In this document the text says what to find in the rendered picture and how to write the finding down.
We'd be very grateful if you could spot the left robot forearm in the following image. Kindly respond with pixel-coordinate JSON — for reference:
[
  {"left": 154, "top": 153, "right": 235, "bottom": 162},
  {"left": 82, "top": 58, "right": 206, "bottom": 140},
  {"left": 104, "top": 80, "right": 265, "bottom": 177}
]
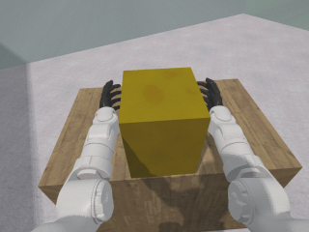
[{"left": 56, "top": 106, "right": 120, "bottom": 217}]

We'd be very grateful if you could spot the robot left hand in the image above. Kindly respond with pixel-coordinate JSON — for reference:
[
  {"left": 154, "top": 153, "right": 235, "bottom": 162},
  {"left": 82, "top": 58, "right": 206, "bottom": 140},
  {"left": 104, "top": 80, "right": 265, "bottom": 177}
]
[{"left": 98, "top": 80, "right": 122, "bottom": 111}]

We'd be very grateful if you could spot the robot right hand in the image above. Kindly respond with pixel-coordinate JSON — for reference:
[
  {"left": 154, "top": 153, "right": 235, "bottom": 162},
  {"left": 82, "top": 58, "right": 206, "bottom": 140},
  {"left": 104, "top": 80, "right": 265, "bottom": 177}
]
[{"left": 197, "top": 78, "right": 224, "bottom": 112}]

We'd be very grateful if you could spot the carton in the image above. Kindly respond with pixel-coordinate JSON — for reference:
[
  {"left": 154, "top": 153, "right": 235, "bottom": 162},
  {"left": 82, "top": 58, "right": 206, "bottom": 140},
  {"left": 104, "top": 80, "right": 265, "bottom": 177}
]
[{"left": 118, "top": 67, "right": 211, "bottom": 179}]

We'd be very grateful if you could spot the right robot upper arm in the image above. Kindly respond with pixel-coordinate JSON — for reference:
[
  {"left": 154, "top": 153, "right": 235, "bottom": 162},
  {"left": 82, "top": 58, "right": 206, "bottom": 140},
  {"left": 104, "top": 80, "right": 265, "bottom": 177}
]
[{"left": 228, "top": 177, "right": 309, "bottom": 232}]

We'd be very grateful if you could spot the pedestal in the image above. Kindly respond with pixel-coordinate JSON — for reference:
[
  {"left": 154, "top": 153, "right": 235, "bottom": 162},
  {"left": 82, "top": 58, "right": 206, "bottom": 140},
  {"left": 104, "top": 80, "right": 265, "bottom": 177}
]
[{"left": 38, "top": 78, "right": 302, "bottom": 232}]

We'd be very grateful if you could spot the right robot forearm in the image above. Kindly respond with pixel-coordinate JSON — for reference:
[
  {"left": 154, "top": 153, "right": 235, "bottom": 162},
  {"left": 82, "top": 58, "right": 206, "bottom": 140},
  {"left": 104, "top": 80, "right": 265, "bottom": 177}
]
[{"left": 208, "top": 105, "right": 291, "bottom": 211}]

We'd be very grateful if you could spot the left robot upper arm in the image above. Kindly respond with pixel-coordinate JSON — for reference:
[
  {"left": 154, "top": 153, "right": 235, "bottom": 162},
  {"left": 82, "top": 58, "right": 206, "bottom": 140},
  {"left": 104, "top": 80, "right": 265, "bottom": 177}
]
[{"left": 31, "top": 178, "right": 114, "bottom": 232}]

